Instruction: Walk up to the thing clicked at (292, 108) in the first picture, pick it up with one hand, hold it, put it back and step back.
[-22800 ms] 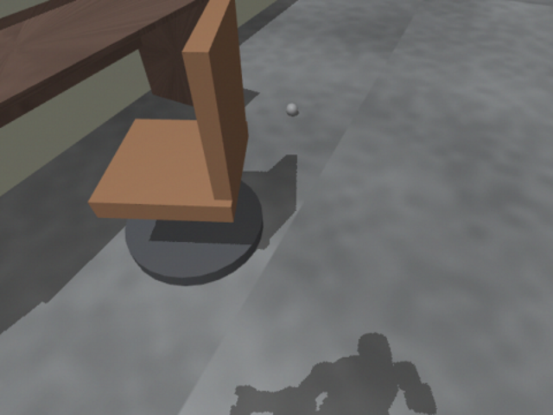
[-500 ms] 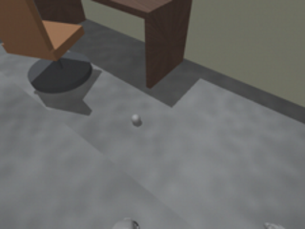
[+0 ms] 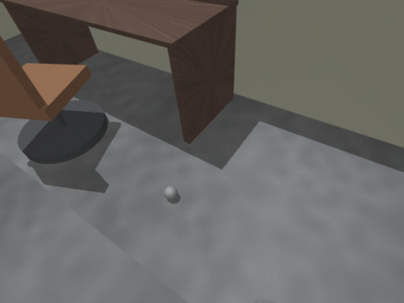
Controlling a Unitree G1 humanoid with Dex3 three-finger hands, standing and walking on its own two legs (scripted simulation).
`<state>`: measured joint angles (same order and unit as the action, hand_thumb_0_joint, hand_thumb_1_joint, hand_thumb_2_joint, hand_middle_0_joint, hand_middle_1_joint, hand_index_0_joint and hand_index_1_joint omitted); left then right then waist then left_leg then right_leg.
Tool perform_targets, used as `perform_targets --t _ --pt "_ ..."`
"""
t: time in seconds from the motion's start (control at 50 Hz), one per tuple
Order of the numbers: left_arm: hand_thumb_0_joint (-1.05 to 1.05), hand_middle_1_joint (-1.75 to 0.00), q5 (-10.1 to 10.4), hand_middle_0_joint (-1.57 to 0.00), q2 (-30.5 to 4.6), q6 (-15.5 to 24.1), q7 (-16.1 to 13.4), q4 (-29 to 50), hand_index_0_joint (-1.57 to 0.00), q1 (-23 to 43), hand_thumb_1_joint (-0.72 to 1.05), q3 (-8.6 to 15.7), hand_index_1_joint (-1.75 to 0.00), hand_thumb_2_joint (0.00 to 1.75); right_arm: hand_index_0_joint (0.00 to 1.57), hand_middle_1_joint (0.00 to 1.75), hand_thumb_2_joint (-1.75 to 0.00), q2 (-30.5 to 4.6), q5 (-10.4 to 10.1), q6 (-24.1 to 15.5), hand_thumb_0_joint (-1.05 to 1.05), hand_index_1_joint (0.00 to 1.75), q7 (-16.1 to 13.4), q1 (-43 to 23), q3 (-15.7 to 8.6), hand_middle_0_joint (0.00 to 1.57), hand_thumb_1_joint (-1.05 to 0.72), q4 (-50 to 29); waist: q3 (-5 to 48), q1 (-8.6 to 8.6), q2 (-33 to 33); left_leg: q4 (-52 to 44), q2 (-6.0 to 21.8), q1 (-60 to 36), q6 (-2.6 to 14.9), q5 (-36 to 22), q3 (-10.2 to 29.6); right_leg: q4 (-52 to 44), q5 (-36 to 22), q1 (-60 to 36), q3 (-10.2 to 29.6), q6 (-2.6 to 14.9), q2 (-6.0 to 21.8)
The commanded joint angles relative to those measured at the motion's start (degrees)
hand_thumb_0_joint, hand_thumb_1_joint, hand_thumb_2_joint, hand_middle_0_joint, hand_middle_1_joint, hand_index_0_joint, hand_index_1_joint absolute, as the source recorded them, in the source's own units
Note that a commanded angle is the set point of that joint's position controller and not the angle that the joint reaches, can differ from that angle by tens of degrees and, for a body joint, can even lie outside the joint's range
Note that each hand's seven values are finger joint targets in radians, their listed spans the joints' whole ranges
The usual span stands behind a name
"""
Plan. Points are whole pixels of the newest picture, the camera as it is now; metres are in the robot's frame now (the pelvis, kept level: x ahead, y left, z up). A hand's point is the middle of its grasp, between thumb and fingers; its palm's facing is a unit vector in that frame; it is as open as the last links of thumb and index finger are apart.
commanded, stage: walk up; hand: left
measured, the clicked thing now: (170, 192) +0.80 +0.25 -0.72
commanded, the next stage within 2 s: none
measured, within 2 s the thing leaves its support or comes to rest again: neither
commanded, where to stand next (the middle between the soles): +0.41 +0.03 m, yaw -1 degrees
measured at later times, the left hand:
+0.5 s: hand (86, 276) +0.21 +0.31 -0.14, palm faces -0.03 -0.94 -0.35, open 7.3 cm
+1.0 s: hand (110, 216) +0.36 +0.28 -0.12, palm faces -0.03 -0.90 -0.44, open 7.3 cm
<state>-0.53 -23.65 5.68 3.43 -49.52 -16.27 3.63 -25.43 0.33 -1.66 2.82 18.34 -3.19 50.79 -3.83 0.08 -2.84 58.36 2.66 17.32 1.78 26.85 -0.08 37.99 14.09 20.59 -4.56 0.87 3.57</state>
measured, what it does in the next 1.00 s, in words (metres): walks ahead: left foot, then right foot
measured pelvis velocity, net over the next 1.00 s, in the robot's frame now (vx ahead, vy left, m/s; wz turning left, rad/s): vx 0.29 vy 0.01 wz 0.01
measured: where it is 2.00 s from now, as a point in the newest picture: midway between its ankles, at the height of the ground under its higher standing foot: (213, 282)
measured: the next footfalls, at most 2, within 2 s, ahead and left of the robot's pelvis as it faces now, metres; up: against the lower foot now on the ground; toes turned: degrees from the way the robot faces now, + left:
left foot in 0.30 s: +0.25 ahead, +0.16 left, +0.00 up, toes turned +6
right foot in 0.68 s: +0.37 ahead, -0.11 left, +0.00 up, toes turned -2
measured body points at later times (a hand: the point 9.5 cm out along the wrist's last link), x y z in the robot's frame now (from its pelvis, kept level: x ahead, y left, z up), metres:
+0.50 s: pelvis +0.17 +0.03 +0.01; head +0.19 +0.05 +0.46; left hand +0.22 +0.36 -0.11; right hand +0.25 -0.29 -0.08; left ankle +0.21 +0.15 -0.72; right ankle +0.19 -0.10 -0.67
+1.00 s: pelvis +0.29 +0.01 +0.00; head +0.32 -0.02 +0.45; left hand +0.36 +0.33 -0.09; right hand +0.37 -0.31 -0.13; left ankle +0.35 +0.16 -0.71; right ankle +0.33 -0.11 -0.72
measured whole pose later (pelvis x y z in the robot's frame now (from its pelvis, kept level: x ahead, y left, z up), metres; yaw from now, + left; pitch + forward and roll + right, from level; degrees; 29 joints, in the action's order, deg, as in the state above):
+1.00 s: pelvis +0.29 +0.01 +0.00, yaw +1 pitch -3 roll +1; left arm -0.3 -22.7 3.4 -0.1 -50.2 -13.1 0.7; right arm -23.6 0.1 0.2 1.4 12.2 -2.6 52.1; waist -7.1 0.8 -2.5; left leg 42.0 2.7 22.7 0.6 17.8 -0.5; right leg 38.4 16.9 18.8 -3.7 0.4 3.7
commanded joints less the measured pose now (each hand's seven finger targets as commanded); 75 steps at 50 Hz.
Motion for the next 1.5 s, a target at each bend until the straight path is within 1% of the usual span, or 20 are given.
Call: perform_targets --t 0.0,0.18,0.26,0.28,0.3,0.32,0.42,0.5,0.64,0.66,0.68,0.7,0.72,0.8,0.92,0.98,1.04,1.06,1.14,1.48 --pt "0.0 -0.3 0.6 -0.2 -16.8 0.7 -2.0 3.0 -0.2 -3.4 0.9 4.4 -0.3 0.9 0.2 0.3 -0.9 -10.7 -0.7 -2.3 0.0 0.3 -0.4 0.1 -2.7 0.2 -0.9 -4.3 0.1 1.68 11.5 2.8 2.9 18.4 0.12 -5.0 4.9 -24.0 6.7 -12.6 22.1 11.96 15.4" --pt "0.0 -0.3 0.1 -0.2 -17.0 0.7 -1.5 5.2 -0.2 -2.0 0.9 4.0 -0.3 0.9 0.2 0.3 -0.9 -8.9 0.6 -2.3 0.0 0.3 1.7 -4.7 -3.5 0.2 -0.9 -5.3 0.4 2.11 10.4 -21.1 1.9 6.6 -1.25 -14.1 -2.0 -22.7 11.1 -5.8 10.1 11.27 12.4" --pt "0.0 -0.3 -0.2 -0.2 -14.9 -0.2 -1.3 5.3 -0.2 -1.1 0.9 2.5 -0.3 0.9 0.2 0.3 -0.9 -10.5 1.0 -3.2 0.0 0.3 0.9 1.8 -4.6 0.2 -0.9 -3.0 2.5 -2.7 4.2 -25.3 -0.9 -11.8 -0.05 -13.1 -4.3 -10.2 10.7 4.7 5.9 7.92 9.6" --pt "0.0 -0.3 -0.3 -0.2 -12.2 -0.3 -1.3 5.4 -0.2 -2.9 0.9 1.6 -0.3 0.9 0.2 0.3 -0.9 -12.9 1.0 -3.6 0.0 0.3 0.2 6.7 -5.4 0.2 -0.9 -1.8 5.4 -5.16 -4.6 -31.1 1.2 -19.1 1.89 -4.3 1.3 4.3 4.0 8.0 1.9 6.06 5.9" --pt "0.0 -0.3 0.5 -0.2 -7.7 -0.5 -1.1 5.8 -0.2 -4.5 0.9 0.5 -0.3 0.9 0.2 0.3 -0.9 -18.3 1.5 -4.0 0.0 0.3 -0.4 9.5 -6.7 0.2 -0.9 -2.6 5.6 -5.43 -17.5 -42.3 16.3 -23.5 7.27 7.4 29.4 22.2 12.6 20.2 -1.7 1.37 -3.0" --pt "0.0 -0.3 0.3 -0.2 -13.1 -1.0 -2.2 4.5 -0.2 -3.9 0.9 1.8 -0.3 0.9 0.2 0.3 -0.9 -19.8 0.2 -4.0 0.0 0.3 -0.6 8.1 -6.9 0.2 -0.9 -4.2 4.2 -5.29 -9.5 -46.2 22.7 -18.9 13.23 9.9 40.1 27.5 17.1 21.3 4.6 2.05 -3.0" --pt "0.0 -0.3 0.8 -0.2 -12.8 -1.3 -1.8 0.5 -0.2 -6.8 0.9 1.9 -0.3 0.9 0.2 0.3 -0.9 -13.4 -0.4 -4.3 0.0 0.3 -1.3 0.5 -4.2 0.2 -0.9 -5.4 0.4 -0.04 -6.4 -41.0 14.2 -7.8 10.78 -18.9 12.1 20.4 6.8 12.1 7.2 1.05 3.3" --pt "0.0 -0.3 0.1 -0.2 -11.5 -1.6 -0.4 2.4 -0.2 -1.7 0.9 2.0 -0.3 0.9 0.2 0.3 -0.9 -14.1 0.4 -4.0 0.0 0.3 -1.1 1.0 -4.4 0.2 -0.9 -6.5 0.0 -1.94 -7.1 -42.3 13.5 -6.0 12.6 -14.7 8.8 9.2 5.9 9.2 4.0 -0.22 2.8" --pt "0.0 -0.3 -0.3 -0.2 -12.4 -0.1 -1.0 -0.6 -0.2 -7.6 0.9 3.5 -0.3 0.9 0.2 0.3 -0.9 -11.5 0.1 -2.5 0.0 0.3 -0.3 -3.1 -3.3 0.2 -0.9 -8.6 4.1 3.62 0.6 -28.0 8.6 4.6 7.19 -7.1 2.4 -7.8 -2.9 -15.2 0.6 0.61 -2.0" --pt "0.0 -0.3 -0.4 -0.2 -14.9 0.6 -1.7 -1.6 -0.2 -11.8 0.9 4.6 -0.3 0.9 0.2 0.3 -0.9 -8.2 0.0 -2.4 0.0 0.3 -0.4 -0.4 -2.0 0.2 -0.9 -8.5 7.1 5.91 10.6 -13.7 4.2 9.1 5.16 -9.0 -1.8 -13.4 3.0 -23.6 6.4 1.84 0.5" --pt "0.0 -0.3 -0.7 -0.2 -19.8 1.1 -3.2 -0.5 -0.2 -10.9 0.9 5.0 -0.3 0.9 0.2 0.3 -0.9 -2.5 -0.3 -1.9 0.0 0.3 -1.0 1.1 0.1 0.2 -0.9 -8.9 5.9 4.61 22.3 -0.1 -3.2 18.8 0.09 2.2 -5.1 -21.7 0.8 -23.5 33.2 6.4 17.6" --pt "0.0 -0.3 0.1 -0.2 -21.1 0.4 -3.2 0.7 -0.2 -8.3 0.9 4.6 -0.3 0.9 0.2 0.3 -0.9 -9.0 0.3 -0.8 0.0 0.3 -2.2 -0.5 -1.9 0.2 -0.9 -7.6 3.3 4.11 14.4 3.3 -1.4 18.5 -0.06 6.5 1.2 -21.4 -2.7 -17.3 40.0 13.91 22.8" --pt "0.0 -0.3 0.8 -0.2 -18.6 0.2 -3.3 1.9 -0.2 -5.8 0.9 4.0 -0.3 0.9 0.2 0.3 -0.9 -10.4 -0.2 -0.4 0.0 0.3 -2.6 0.4 -2.3 0.2 -0.9 -6.0 1.8 2.95 9.0 6.1 -0.4 17.9 -0.42 5.2 3.9 -19.3 -8.5 -15.6 33.5 15.18 20.8" --pt "0.0 -0.3 0.5 -0.2 -15.3 -0.1 -4.2 2.7 -0.2 -1.2 0.9 2.4 -0.3 0.9 0.2 0.3 -0.9 -8.9 -0.3 0.4 0.0 0.3 -2.4 3.0 -2.2 0.2 -0.9 -2.7 3.3 0.26 11.2 0.9 1.0 11.5 -0.82 -2.3 3.5 -15.9 -19.6 -9.7 15.7 11.38 13.1" --pt "0.0 -0.3 0.2 -0.2 -14.6 -1.1 -4.7 2.9 -0.2 3.9 0.9 1.4 -0.3 0.9 0.2 0.3 -0.9 -6.8 -0.2 1.2 0.0 0.3 -2.3 -1.7 -2.0 0.2 -0.9 -0.8 5.4 0.04 14.0 -14.8 0.0 0.4 -1.4 -9.0 -1.0 -9.5 -29.2 -2.7 9.3 10.16 12.4" --pt "0.0 -0.3 0.8 -0.2 -13.7 -2.5 -4.7 2.4 -0.2 6.3 0.9 0.7 -0.3 0.9 0.2 0.3 -0.9 -8.2 0.0 0.7 0.0 0.3 -2.6 -2.1 -2.5 0.2 -0.9 0.6 6.1 -1.35 10.9 -23.4 -1.2 -6.8 -0.01 -17.3 -1.5 -4.4 -14.9 2.8 9.1 7.11 10.1" --pt "0.0 -0.3 1.8 -0.2 -10.2 -4.0 -4.7 -0.1 -0.2 3.1 0.9 -0.3 -0.3 0.9 0.2 0.3 -0.9 -14.3 -0.1 -0.2 0.0 0.3 -2.7 -9.6 -2.8 0.2 -0.9 -0.9 5.9 1.86 -4.8 -34.8 14.4 1.2 8.6 -14.6 20.0 5.5 11.8 -0.3 2.4 0.67 -1.8" --pt "0.0 -0.3 1.3 -0.2 -11.1 -4.1 -4.9 -2.5 -0.2 3.2 0.9 0.1 -0.3 0.9 0.2 0.3 -0.9 -13.2 -0.2 0.0 0.0 0.3 -2.6 -12.1 -2.4 0.2 -0.9 -0.3 5.4 2.09 -4.1 -34.7 13.9 6.1 9.53 -12.4 19.1 5.1 13.1 -6.0 3.5 0.52 -1.2" --pt "0.0 -0.3 0.4 -0.2 -13.7 -3.0 -4.4 -5.0 -0.2 6.7 0.9 0.2 -0.3 0.9 0.2 0.3 -0.9 -8.5 -0.6 0.9 0.0 0.3 -2.4 -14.2 -0.2 0.2 -0.9 2.0 3.3 0.88 -0.9 -28.3 3.3 4.4 0.71 -8.3 6.8 -11.2 4.8 -3.8 12.5 3.04 5.5" --pt "0.0 -0.3 0.8 -0.2 -9.7 -3.3 -3.8 -13.0 -0.2 13.7 0.9 -1.8 -0.3 0.9 0.2 0.3 -0.9 -7.7 -0.8 0.7 0.0 0.3 -2.3 -20.2 0.8 0.2 -0.9 10.3 6.1 0.55 1.6 -38.2 5.1 -7.4 0.41 -19.5 6.2 -18.4 -5.9 -10.5 6.9 -0.06 4.3"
